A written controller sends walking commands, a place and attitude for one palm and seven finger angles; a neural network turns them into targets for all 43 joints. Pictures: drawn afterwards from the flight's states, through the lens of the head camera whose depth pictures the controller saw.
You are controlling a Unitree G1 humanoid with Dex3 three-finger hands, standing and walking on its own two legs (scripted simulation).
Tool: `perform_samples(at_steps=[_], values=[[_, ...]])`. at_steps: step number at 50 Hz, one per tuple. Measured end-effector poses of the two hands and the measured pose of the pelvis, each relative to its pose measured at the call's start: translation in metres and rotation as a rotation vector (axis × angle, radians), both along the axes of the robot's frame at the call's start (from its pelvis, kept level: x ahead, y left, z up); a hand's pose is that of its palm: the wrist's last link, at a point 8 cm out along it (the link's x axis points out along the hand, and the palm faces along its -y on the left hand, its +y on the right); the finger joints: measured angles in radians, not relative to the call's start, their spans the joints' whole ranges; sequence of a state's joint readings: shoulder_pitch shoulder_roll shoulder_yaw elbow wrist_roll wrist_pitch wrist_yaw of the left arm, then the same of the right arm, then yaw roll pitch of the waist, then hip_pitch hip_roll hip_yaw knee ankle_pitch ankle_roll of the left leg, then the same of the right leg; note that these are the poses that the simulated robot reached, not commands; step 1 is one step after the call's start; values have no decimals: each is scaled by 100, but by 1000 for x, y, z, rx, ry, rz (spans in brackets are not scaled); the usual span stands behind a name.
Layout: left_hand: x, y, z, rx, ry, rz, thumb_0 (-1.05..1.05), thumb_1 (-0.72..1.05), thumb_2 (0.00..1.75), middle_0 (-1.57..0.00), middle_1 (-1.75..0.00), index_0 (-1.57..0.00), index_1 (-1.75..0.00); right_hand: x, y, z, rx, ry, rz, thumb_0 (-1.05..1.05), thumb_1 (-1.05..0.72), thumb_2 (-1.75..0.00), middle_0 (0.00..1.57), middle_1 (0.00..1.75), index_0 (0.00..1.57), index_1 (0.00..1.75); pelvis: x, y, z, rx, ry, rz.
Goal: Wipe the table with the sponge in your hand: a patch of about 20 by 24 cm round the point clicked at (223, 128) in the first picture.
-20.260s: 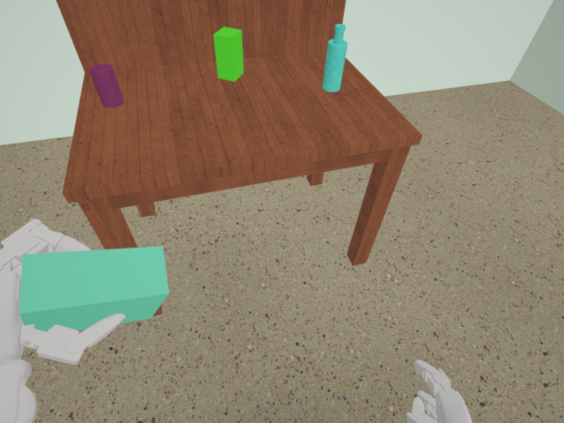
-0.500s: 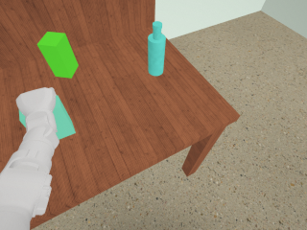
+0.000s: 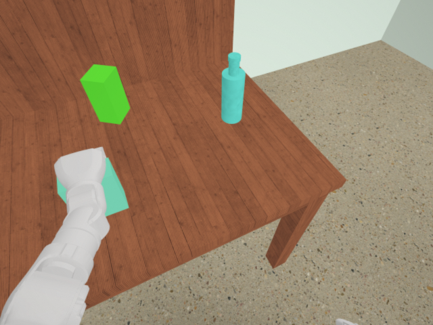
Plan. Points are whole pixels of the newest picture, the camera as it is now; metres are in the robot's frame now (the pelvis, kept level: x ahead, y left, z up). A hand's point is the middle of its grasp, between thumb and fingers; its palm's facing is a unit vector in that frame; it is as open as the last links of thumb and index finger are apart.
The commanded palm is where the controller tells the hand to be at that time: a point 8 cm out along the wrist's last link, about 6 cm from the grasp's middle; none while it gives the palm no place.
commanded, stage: wipe back along the middle lane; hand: left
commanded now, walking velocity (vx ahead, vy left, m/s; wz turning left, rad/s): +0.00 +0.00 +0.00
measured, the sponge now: (98, 197) +0.38 +0.29 -0.03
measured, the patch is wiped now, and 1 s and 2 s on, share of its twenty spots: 0.50 0.60 0.65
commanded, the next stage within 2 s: slide across to the third lane in 0.80 s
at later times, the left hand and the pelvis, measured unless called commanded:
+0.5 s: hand (98, 204) +0.34 +0.26 +0.01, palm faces -0.04 +0.00 -1.00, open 9.8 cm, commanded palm +0.29 +0.22 +0.04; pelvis +0.00 -0.01 +0.00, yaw +1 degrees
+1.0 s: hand (103, 217) +0.31 +0.24 +0.01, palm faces -0.07 -0.02 -1.00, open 9.8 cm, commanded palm +0.28 +0.20 +0.05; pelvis -0.01 -0.02 +0.00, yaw +1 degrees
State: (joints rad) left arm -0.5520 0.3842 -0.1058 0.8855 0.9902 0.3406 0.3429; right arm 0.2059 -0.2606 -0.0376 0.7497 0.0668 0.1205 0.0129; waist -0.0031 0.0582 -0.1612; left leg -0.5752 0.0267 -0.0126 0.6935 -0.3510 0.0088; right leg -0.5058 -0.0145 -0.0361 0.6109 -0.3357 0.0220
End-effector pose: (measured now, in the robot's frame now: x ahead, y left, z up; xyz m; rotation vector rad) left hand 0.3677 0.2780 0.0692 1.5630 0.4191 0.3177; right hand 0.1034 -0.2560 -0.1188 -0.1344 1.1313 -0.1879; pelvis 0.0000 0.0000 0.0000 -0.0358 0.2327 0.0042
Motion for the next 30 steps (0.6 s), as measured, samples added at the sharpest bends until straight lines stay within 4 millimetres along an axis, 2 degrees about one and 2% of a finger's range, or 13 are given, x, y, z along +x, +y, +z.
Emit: perform_samples(at_steps=[13, 30], values=[[-24, -14, 0, -9, -16, 6, 0, -44, 104, -74, -136, -72, -139, 32, 13, 5, 35, -78, 42, 1, -91, -90, 20, 30, 20, 30, 1, -2, 2, 6, -35, 4], [-59, -36, -1, -14, -33, 10, 1, -43, 103, -74, -137, -72, -139, 61, 14, 15, 49, -175, 89, 1, -91, -90, 20, 30, 20, 30, -3, -8, 2, 13, -78, 13]])
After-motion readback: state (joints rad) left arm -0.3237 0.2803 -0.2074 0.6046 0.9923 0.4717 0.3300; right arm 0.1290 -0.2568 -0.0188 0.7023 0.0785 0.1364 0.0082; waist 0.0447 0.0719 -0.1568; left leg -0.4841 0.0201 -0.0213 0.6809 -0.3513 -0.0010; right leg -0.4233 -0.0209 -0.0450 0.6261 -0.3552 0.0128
